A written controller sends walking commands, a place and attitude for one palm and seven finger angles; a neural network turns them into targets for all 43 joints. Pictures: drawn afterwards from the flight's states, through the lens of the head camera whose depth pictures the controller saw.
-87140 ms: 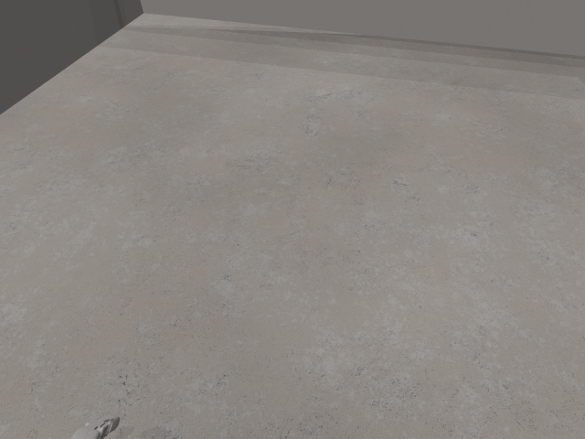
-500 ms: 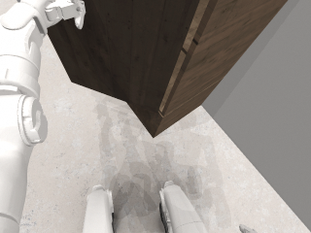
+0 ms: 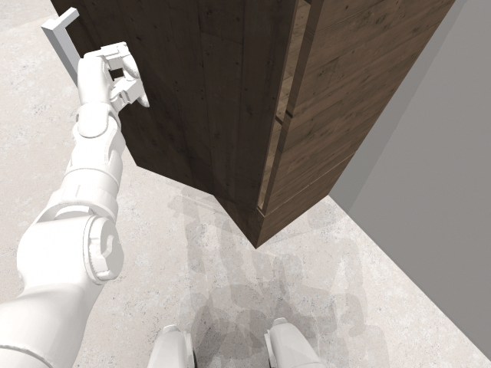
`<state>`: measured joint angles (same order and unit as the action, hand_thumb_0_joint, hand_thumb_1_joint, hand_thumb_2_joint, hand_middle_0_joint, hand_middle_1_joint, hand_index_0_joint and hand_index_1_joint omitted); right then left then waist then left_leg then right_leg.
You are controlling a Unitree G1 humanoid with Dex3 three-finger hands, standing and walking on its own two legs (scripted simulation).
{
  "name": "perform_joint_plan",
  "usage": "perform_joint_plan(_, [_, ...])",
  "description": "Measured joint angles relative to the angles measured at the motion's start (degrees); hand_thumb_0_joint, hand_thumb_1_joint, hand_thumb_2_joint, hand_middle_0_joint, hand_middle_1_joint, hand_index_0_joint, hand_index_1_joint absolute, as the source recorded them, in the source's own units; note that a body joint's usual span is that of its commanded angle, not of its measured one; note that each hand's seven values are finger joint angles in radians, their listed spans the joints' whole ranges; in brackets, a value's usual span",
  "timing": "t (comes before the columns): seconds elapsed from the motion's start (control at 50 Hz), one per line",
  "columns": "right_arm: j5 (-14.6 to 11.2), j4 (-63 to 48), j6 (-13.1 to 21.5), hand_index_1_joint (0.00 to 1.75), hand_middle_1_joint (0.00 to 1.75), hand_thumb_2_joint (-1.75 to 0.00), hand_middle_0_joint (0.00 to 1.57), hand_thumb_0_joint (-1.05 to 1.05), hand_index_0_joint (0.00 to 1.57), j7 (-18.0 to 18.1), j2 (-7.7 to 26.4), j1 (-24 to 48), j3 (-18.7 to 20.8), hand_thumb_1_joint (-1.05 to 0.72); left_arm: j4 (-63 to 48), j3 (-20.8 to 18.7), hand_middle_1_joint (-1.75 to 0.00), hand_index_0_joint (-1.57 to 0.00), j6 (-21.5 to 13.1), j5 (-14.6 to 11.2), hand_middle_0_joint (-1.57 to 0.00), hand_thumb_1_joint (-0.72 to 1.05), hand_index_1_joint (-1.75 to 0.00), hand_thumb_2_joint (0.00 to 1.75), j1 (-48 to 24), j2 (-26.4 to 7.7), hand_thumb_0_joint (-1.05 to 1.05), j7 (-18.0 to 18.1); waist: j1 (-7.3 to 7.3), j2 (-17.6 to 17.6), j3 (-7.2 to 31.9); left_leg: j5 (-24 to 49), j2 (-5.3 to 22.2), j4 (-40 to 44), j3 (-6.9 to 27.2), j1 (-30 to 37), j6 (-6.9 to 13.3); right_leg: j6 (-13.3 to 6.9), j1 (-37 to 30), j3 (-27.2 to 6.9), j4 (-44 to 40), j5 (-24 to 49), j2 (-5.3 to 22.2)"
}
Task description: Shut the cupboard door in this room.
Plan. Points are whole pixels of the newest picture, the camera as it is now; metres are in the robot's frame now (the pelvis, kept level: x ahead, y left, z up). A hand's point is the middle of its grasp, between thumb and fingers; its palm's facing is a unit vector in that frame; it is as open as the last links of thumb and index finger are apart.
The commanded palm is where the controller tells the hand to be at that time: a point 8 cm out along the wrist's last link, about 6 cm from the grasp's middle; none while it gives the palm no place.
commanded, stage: pull the fist back off the door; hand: left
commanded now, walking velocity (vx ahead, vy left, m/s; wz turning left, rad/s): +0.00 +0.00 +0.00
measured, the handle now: (79, 53) +0.63 +0.20 +0.10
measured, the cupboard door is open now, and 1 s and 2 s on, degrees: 31 31 31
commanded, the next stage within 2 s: draw the hand back to the body in 0.38 s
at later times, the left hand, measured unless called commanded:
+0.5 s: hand (142, 120) +0.47 +0.09 +0.11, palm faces -0.01 -1.00 -0.05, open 3.1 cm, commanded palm +0.45 +0.14 +0.11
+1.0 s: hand (66, 173) +0.36 +0.16 +0.16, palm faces -0.01 -1.00 -0.03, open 3.1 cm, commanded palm +0.32 +0.21 +0.18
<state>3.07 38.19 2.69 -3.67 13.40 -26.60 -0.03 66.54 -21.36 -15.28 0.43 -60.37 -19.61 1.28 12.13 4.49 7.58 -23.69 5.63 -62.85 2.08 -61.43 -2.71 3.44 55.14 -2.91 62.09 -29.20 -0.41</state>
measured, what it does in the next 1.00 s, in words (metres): stands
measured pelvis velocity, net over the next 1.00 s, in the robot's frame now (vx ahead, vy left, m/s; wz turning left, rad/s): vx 0.01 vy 0.00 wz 0.04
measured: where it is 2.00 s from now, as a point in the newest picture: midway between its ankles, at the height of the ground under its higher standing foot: outside the picture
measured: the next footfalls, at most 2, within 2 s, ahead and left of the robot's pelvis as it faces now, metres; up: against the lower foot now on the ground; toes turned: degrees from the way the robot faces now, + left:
none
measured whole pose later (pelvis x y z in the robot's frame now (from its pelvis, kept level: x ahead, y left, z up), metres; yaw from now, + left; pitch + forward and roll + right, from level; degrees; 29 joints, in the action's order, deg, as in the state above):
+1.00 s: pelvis +0.01 +0.00 +0.05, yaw +2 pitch +5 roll -1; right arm -3.5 34.0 1.4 2.1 15.3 -15.4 0.2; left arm 20.6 -7.3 -9.7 -11.5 -14.2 -13.0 -7.9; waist 2.2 2.5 4.7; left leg -20.2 4.1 -48.0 1.4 -32.9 -2.6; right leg 3.1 26.5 -2.2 47.2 -25.8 1.6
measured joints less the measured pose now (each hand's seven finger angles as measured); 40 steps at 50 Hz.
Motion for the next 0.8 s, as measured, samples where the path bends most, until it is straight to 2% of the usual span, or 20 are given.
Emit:
perform_joint_plan(0.1, [-0.6, -0.2, -0.8, 0.30, 0.30, -0.90, 0.21, 0.01, 0.20, -0.1, 1.3, 1.0, 1.6, -0.91, -3.2, 3.2, -1.50, -1.30, -3.7, -0.7, -1.30, 0.90, -1.50, 0.90, 5.9, 1.4, 0.02, -0.9, -1.94, -1.2, -0.1, 0.0, -0.2, 1.7, 0.1, 3.6, -0.4, -0.4, -3.5, 0.3, -1.2, -0.4, 0.2])
perform_joint_plan(0.18, [-1.6, -0.4, -1.8, 0.30, 0.30, -0.90, 0.20, 0.01, 0.20, 0.5, 2.1, 3.0, 2.5, -0.91, -6.9, 6.2, -1.50, -1.30, -3.5, -3.1, -1.30, 0.91, -1.50, 0.90, 11.3, 3.9, 0.02, -2.8, -3.66, -2.1, -0.7, 0.2, -0.4, 2.9, 0.5, 6.2, -0.5, -0.7, -6.2, 0.8, -2.4, -0.4, 0.5])
perform_joint_plan(0.26, [-2.5, -0.8, -1.4, 0.30, 0.30, -0.90, 0.20, 0.01, 0.20, 1.4, 2.4, 5.6, 3.2, -0.91, -12.6, 9.4, -1.50, -1.30, -4.0, -5.0, -1.30, 0.91, -1.50, 0.90, 16.9, 7.2, 0.02, -2.7, -5.03, -2.4, -1.2, 0.2, -0.6, 3.7, 0.9, 8.2, -0.7, -0.8, -8.6, 1.4, -3.5, -0.3, 0.7])
perform_joint_plan(0.36, [-2.9, -0.5, -0.4, 0.30, 0.30, -0.90, 0.20, 0.01, 0.19, 2.0, 1.7, 9.2, 3.1, -0.91, -16.4, 12.2, -1.50, -1.30, -6.1, -4.3, -1.30, 0.91, -1.50, 0.90, 19.8, 9.7, 0.02, -1.2, -5.99, -2.7, -0.8, 0.0, -0.9, 3.7, 0.9, 9.8, -0.7, -0.8, -10.3, 1.4, -3.3, -0.8, 1.0])
perform_joint_plan(0.48, [-3.0, -0.8, -0.6, 0.30, 0.30, -0.90, 0.20, 0.00, 0.19, 2.1, 0.2, 11.9, 1.6, -0.91, -11.4, 13.2, -1.50, -1.31, -4.8, -3.0, -1.30, 0.90, -1.50, 0.90, 15.7, 9.3, 0.02, 0.0, -6.09, -2.2, -0.9, 0.2, -1.4, 3.6, 1.0, 10.4, -0.7, -0.7, -10.8, 1.5, -2.7, -1.0, 1.4])
perform_joint_plan(0.58, [-2.8, -1.2, -1.5, 0.30, 0.30, -0.90, 0.20, 0.00, 0.20, 2.2, -0.7, 11.3, 0.2, -0.91, -9.0, 9.9, -1.50, -1.30, -3.7, -4.2, -1.30, 0.90, -1.50, 0.90, 14.1, 8.7, 0.02, -0.9, -5.85, -2.3, -1.4, 0.9, -1.4, 4.4, 0.2, 10.5, -0.5, -0.6, -10.1, 0.7, -2.7, -0.4, 1.4])
perform_joint_plan(0.64, [-3.0, -1.8, -2.1, 0.30, 0.30, -0.90, 0.21, 0.01, 0.20, 2.4, -0.8, 9.5, 0.2, -0.91, -14.3, 8.0, -1.50, -1.30, -4.3, -5.1, -1.30, 0.90, -1.50, 0.90, 18.9, 8.0, 0.02, -2.1, -5.95, -2.1, -1.4, 1.1, -1.1, 5.4, -0.7, 11.8, -0.5, -0.6, -10.9, -0.2, -3.5, 0.0, 1.3])
perform_joint_plan(0.7, [-3.5, -2.1, -2.7, 0.30, 0.30, -0.90, 0.21, 0.01, 0.20, 2.6, -0.4, 7.4, 0.5, -0.91, -21.4, 8.1, -1.50, -1.30, -4.3, -5.9, -1.30, 0.90, -1.50, 0.90, 25.5, 7.0, 0.02, -3.6, -6.59, -1.7, -1.4, 1.1, -0.8, 6.8, -1.4, 14.3, -0.4, -0.5, -13.1, -0.7, -4.9, 0.3, 1.1])
perform_joint_plan(0.8, [-5.2, -1.7, -3.5, 0.30, 0.30, -0.90, 0.21, 0.01, 0.20, 3.8, 0.7, 5.3, 0.9, -0.91, -31.5, 10.7, -1.50, -1.30, -0.3, -9.5, -1.30, 0.90, -1.50, 0.90, 34.9, 6.5, 0.02, -6.6, -8.21, -1.3, -1.7, 1.7, -0.9, 10.1, -1.3, 20.3, -0.1, -0.5, -19.5, -0.3, -9.0, 1.3, 1.3])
